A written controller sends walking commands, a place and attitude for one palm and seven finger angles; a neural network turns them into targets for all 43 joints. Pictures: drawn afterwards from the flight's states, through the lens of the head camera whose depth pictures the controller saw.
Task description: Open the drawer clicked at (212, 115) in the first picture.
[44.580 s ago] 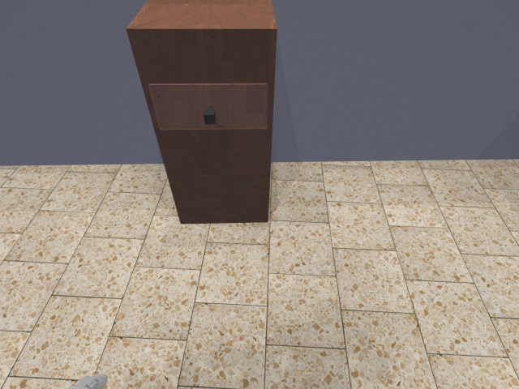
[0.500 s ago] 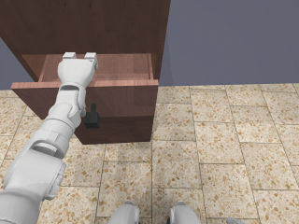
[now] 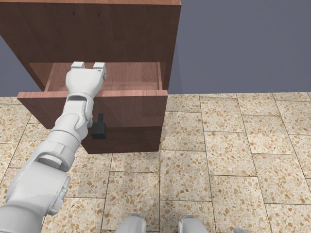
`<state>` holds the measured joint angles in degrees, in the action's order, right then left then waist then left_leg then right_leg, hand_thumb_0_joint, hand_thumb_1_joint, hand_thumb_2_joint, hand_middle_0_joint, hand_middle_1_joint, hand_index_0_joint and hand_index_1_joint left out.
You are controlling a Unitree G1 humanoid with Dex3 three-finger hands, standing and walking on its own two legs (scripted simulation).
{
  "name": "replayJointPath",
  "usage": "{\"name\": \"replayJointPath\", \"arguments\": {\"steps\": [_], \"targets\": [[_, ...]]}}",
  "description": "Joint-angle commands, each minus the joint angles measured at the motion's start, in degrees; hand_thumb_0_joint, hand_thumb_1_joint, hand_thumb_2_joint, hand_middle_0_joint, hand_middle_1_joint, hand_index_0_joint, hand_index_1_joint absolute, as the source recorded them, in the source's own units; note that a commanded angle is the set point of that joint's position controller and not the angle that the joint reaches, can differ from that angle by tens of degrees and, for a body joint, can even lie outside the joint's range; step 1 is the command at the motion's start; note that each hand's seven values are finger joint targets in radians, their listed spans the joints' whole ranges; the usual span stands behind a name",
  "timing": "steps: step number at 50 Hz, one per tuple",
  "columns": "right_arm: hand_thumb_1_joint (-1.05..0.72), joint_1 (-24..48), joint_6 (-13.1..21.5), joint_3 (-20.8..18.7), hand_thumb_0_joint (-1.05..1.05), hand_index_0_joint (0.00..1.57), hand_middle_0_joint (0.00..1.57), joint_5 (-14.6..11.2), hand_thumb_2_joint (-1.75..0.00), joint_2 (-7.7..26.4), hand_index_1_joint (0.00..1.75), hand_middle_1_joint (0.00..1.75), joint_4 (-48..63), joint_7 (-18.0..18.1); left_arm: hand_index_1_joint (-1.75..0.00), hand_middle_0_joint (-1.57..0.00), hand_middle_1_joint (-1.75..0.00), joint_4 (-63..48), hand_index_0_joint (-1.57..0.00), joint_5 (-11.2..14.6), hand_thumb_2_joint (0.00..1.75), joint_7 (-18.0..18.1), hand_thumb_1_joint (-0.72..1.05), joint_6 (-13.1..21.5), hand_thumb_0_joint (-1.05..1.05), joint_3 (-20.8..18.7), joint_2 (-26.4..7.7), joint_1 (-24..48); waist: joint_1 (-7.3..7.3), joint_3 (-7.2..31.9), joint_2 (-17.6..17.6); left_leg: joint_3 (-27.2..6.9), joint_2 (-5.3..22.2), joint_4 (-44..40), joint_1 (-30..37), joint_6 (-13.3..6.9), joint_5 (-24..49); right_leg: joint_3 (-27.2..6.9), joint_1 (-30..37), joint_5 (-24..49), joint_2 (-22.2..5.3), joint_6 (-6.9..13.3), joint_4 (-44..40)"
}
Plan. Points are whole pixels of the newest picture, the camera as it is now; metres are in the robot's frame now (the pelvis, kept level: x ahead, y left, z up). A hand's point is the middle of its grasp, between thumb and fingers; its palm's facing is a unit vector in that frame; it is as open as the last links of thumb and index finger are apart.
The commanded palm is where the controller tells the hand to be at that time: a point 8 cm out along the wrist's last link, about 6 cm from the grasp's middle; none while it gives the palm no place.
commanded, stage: move the hooked fingers above the handle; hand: left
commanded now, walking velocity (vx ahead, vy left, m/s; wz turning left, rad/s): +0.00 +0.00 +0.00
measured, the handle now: (99, 125) +0.41 +0.19 -0.03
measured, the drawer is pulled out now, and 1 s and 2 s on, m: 0.12 0.13 0.13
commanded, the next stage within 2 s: lower the fingers behind the handle in 1.38 s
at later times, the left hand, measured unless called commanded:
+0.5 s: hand (89, 95) +0.47 +0.21 +0.03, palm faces -0.02 +0.01 -1.00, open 14.3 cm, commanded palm +0.42 +0.15 -0.01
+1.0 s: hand (89, 96) +0.46 +0.21 +0.03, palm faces -0.01 +0.01 -1.00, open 14.3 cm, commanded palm +0.42 +0.15 -0.01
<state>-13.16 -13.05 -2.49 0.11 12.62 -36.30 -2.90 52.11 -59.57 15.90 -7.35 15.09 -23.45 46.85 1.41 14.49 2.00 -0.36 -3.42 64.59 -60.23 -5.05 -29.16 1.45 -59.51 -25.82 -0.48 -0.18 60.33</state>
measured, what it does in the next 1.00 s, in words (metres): stands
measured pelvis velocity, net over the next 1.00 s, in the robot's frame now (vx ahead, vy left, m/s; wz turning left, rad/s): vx -0.01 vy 0.01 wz -0.01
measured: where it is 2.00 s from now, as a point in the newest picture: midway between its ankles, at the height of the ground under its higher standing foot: outside the picture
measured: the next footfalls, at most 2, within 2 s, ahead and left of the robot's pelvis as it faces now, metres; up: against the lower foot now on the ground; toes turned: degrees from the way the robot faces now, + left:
none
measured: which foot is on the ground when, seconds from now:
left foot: down 0.00-1.00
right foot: down 0.00-1.00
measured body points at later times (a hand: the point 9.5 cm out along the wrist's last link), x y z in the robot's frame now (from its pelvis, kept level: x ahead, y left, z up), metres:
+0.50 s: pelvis +0.00 +0.00 +0.00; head +0.09 +0.02 +0.44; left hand +0.46 +0.21 +0.09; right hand +0.10 -0.25 -0.12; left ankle +0.00 +0.06 -0.65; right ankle +0.02 -0.15 -0.65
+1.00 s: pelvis -0.01 +0.01 +0.00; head +0.08 +0.02 +0.44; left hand +0.46 +0.21 +0.09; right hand +0.09 -0.25 -0.13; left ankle +0.00 +0.06 -0.65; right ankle +0.02 -0.15 -0.65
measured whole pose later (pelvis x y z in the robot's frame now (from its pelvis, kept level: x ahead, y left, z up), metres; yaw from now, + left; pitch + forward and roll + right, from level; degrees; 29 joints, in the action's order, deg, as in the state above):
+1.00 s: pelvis -0.01 +0.01 +0.00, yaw +0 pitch +24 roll -4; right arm -13.8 -12.3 -2.2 -0.2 12.8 -36.4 -2.5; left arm 53.1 -59.9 17.5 -7.9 14.2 -22.4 46.6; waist 1.9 14.7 2.0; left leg 0.4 -3.4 64.8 -60.5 -5.6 -28.6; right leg 0.8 -59.9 -25.1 -0.5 0.0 60.4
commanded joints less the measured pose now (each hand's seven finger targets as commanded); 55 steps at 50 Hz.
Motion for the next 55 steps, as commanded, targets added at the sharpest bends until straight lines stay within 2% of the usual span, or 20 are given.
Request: {"name": "replayJointPath", "arguments": {"steps": [1, 6, 7, 8, 12, 13, 15, 17, 18, 21, 26, 28, 31, 33, 37, 39, 41, 47, 50, 55], "targets": [[-0.9, -2.38, 1.0, -3.22, 0.0, 0.2, 0.2, -0.06, -0.9, 8.95, 0.3, 0.3, 4.66, 0.57, -1.2, -0.3, -1.2, -1.51, -0.3, 2.44, 0.3, -1.36, -0.5, 5.03, 0.0, 6.92, 18.39, 1.63, 7.88, 10.4, -3.55, -5.99, 5.04, -10.23, 19.33, 3.51, 22.79, 4.07, 1.07, 10.3, 2.67, 4.09, -4.83], [-0.9, -2.36, 0.89, -3.12, 0.0, 0.2, 0.2, -0.02, -0.9, 9.1, 0.3, 0.3, 4.79, 0.7, -1.2, -0.3, -1.2, -1.08, -0.3, 2.29, 0.3, -0.97, -0.5, 4.91, 0.0, 5.58, 16.98, 0.84, 7.39, 10.62, -3.62, -5.83, 4.93, -10.28, 18.72, 3.6, 22.54, 3.96, 1.75, 10.46, 2.69, 4.23, -4.75], [-0.9, -2.38, 0.9, -3.0, 0.0, 0.2, 0.2, -0.08, -0.9, 8.98, 0.3, 0.3, 4.92, 0.65, -1.2, -0.3, -1.2, -1.48, -0.3, 2.56, 0.3, -0.98, -0.5, 4.8, 0.0, 6.82, 18.27, 1.94, 7.9, 10.6, -3.64, -5.71, 4.81, -10.36, 18.86, 3.34, 21.77, 4.05, 1.74, 10.12, 2.72, 4.07, -4.95], [-0.9, -2.56, 0.94, -3.16, 0.0, 0.2, 0.2, -0.05, -0.9, 9.08, 0.3, 0.3, 4.61, 0.76, -1.2, -0.3, -1.2, -1.13, -0.3, 2.37, 0.3, -0.81, -0.5, 4.83, 0.0, 5.68, 17.2, 1.91, 7.81, 10.63, -3.63, -5.63, 4.94, -10.14, 18.66, 3.4, 21.66, 4.01, 1.56, 10.17, 2.63, 4.09, -4.7], [-0.9, -2.75, 0.92, -2.98, 0.0, 0.2, 0.2, -0.01, -0.9, 9.12, 0.3, 0.3, 5.01, 0.89, -1.2, -0.3, -1.2, -0.86, -0.3, 2.64, 0.3, -0.72, -0.5, 4.46, 0.0, 4.75, 16.26, -0.1, 7.32, 11.42, -4.25, -4.86, 4.77, -10.15, 18.6, 3.23, 22.65, 3.83, 3.11, 11.34, 2.76, 4.11, -5.07], [-0.9, -2.68, 0.82, -2.99, 0.0, 0.2, 0.2, -0.03, -0.9, 9.16, 0.3, 0.3, 5.12, 1.05, -1.2, -0.3, -1.2, -0.64, -0.3, 2.29, 0.3, -0.68, -0.5, 4.55, 0.0, 3.46, 15.04, -1.56, 6.6, 11.58, -3.5, -4.86, 4.81, -10.17, 18.7, 3.64, 23.72, 3.77, 3.2, 11.63, 2.71, 4.23, -4.66], [-0.9, -2.27, 0.72, -2.91, 0.0, 0.2, 0.2, -0.12, -0.9, 8.97, 0.3, 0.3, 5.36, 0.83, -1.2, -0.3, -1.2, -1.63, -0.3, 2.47, 0.3, -0.95, -0.5, 4.53, 0.0, 5.6, 17.13, -0.68, 7.11, 11.5, -3.65, -5.16, 4.95, -10.25, 19.21, 3.61, 23.6, 3.86, 3.02, 11.48, 2.74, 4.1, -4.91], [-0.9, -2.33, 0.78, -2.86, 0.0, 0.2, 0.2, -0.17, -0.9, 9.12, 0.3, 0.3, 5.35, 0.89, -1.2, -0.3, -1.2, -1.24, -0.3, 2.59, 0.3, -0.93, -0.5, 4.5, 0.0, 5.23, 16.48, -0.24, 7.38, 10.8, -4.4, -4.85, 4.7, -10.49, 18.34, 3.22, 21.74, 3.7, 3.33, 10.82, 2.78, 4.01, -5.45], [-0.9, -2.18, 0.82, -2.75, 0.0, 0.2, 0.2, -0.29, -0.9, 9.29, 0.3, 0.3, 5.39, 1.12, -1.2, -0.3, -1.2, -0.7, -0.3, 2.41, 0.3, -0.72, -0.5, 4.47, 0.0, 3.51, 14.63, -0.49, 6.97, 10.17, -4.84, -4.84, 4.62, -10.87, 17.42, 3.24, 20.18, 3.73, 3.39, 9.96, 2.71, 4.11, -5.43], [-0.9, -2.31, 1.24, -2.8, 0.0, 0.2, 0.2, -0.31, -0.9, 9.28, 0.3, 0.3, 5.0, 1.36, -1.2, -0.3, -1.2, -0.34, -0.3, 2.14, 0.3, -0.47, -0.5, 4.62, 0.0, 3.22, 14.06, 0.45, 7.03, 9.63, -3.99, -4.91, 4.69, -10.88, 17.26, 3.33, 19.39, 3.63, 2.35, 9.11, 2.61, 4.17, -5.4], [-0.9, -2.47, 1.36, -2.95, 0.0, 0.2, 0.2, -0.31, -0.9, 9.17, 0.3, 0.3, 5.45, 1.22, -1.2, -0.3, -1.2, -0.69, -0.3, 2.04, 0.3, -0.25, -0.5, 4.48, 0.0, 3.54, 14.94, -1.31, 6.63, 10.72, -4.16, -5.34, 5.06, -10.73, 18.63, 3.67, 22.18, 3.53, 2.51, 10.3, 2.69, 4.14, -5.2], [-0.9, -2.45, 1.37, -2.86, 0.0, 0.2, 0.2, -0.3, -0.9, 9.12, 0.3, 0.3, 5.34, 1.11, -1.2, -0.3, -1.2, -0.81, -0.3, 2.09, 0.3, -0.08, -0.5, 4.32, 0.0, 4.46, 15.85, 0.06, 6.91, 10.82, -3.28, -5.3, 4.94, -10.81, 18.46, 3.56, 20.5, 3.62, 2.11, 9.26, 2.69, 4.09, -5.13], [-0.9, -2.51, 1.48, -2.87, 0.0, 0.2, 0.2, -0.35, -0.9, 9.33, 0.3, 0.3, 5.16, 1.25, -1.2, -0.3, -1.2, -0.02, -0.3, 1.95, 0.3, 0.24, -0.5, 4.01, 0.0, 3.12, 14.32, 0.39, 6.79, 9.77, -4.26, -5.64, 4.97, -11.24, 17.67, 3.62, 19.66, 3.66, 1.87, 8.68, 2.67, 4.18, -5.23], [-0.9, -2.41, 1.62, -2.83, 0.0, 0.2, 0.2, -0.51, -0.9, 9.33, 0.3, 0.3, 5.04, 1.35, -1.2, -0.3, -1.2, -0.1, -0.3, 1.72, 0.3, 0.37, -0.5, 3.84, 0.0, 3.75, 14.84, 1.66, 7.38, 9.49, -4.28, -5.79, 5.02, -11.2, 17.85, 3.53, 18.44, 3.53, 1.14, 8.04, 2.64, 4.01, -5.32], [-0.9, -2.99, 1.87, -2.95, 0.0, 0.2, 0.2, -0.31, -0.9, 9.28, 0.3, 0.3, 5.05, 1.06, -1.2, -0.3, -1.2, -0.3, -0.3, 1.78, 0.3, 0.31, -0.5, 3.63, 0.0, 4.75, 16.18, 1.6, 7.26, 10.89, -2.8, -6.11, 5.15, -10.89, 18.98, 3.76, 20.05, 3.65, 0.87, 8.39, 2.61, 4.08, -4.83], [-0.9, -2.79, 1.7, -2.84, 0.0, 0.2, 0.2, -0.35, -0.9, 9.35, 0.3, 0.3, 5.16, 1.1, -1.2, -0.3, -1.2, -0.18, -0.3, 1.76, 0.3, 0.33, -0.5, 3.44, 0.0, 4.15, 15.55, 0.54, 6.89, 11.23, -3.65, -5.89, 5.01, -10.92, 18.75, 3.77, 20.3, 3.55, 1.52, 8.69, 2.63, 4.07, -4.92], [-0.9, -2.73, 1.83, -2.91, 0.0, 0.2, 0.2, -0.35, -0.9, 9.29, 0.3, 0.3, 4.75, 1.13, -1.2, -0.3, -1.2, 0.07, -0.3, 2.0, 0.3, 0.31, -0.5, 3.33, 0.0, 4.5, 15.81, 2.01, 7.48, 9.91, -4.19, -5.85, 4.99, -11.07, 17.91, 3.53, 18.85, 3.52, 1.08, 8.13, 2.6, 4.06, -5.4], [-0.9, -3.0, 2.11, -2.79, 0.0, 0.2, 0.2, -0.32, -0.9, 9.39, 0.3, 0.3, 4.76, 1.15, -1.2, -0.3, -1.2, 0.56, -0.3, 1.88, 0.3, 0.13, -0.5, 3.29, 0.0, 3.92, 15.27, 2.22, 7.2, 10.49, -2.63, -6.22, 5.05, -11.16, 18.55, 3.7, 18.6, 3.67, 0.37, 7.49, 2.59, 4.13, -4.81], [-0.9, -2.68, 2.05, -2.87, 0.0, 0.2, 0.2, -0.37, -0.9, 9.14, 0.3, 0.3, 4.91, 0.98, -1.2, -0.3, -1.2, -0.04, -0.3, 1.96, 0.3, 0.14, -0.5, 3.37, 0.0, 5.63, 17.36, 2.37, 7.61, 10.57, -3.61, -6.65, 5.2, -11.04, 18.87, 3.68, 18.68, 3.68, 0.08, 7.49, 2.57, 3.98, -4.88], [-0.9, -2.57, 2.13, -2.79, 0.0, 0.2, 0.2, -0.4, -0.9, 9.32, 0.3, 0.3, 4.74, 1.07, -1.2, -0.3, -1.2, 0.53, -0.3, 2.28, 0.3, 0.25, -0.5, 3.34, 0.0, 4.37, 16.01, 2.72, 7.44, 9.95, -3.26, -6.3, 4.93, -11.28, 17.9, 3.6, 16.95, 3.58, 0.16, 6.76, 2.46, 4.03, -4.99]]}}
